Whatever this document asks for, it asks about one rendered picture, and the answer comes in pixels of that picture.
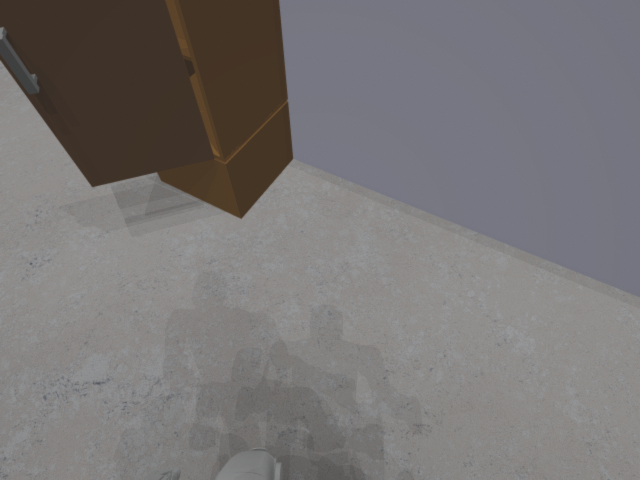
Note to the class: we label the handle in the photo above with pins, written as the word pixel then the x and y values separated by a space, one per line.
pixel 29 81

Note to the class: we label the left robot thigh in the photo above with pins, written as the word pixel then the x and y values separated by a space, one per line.
pixel 251 465

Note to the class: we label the cupboard door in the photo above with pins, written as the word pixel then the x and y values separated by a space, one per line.
pixel 113 85

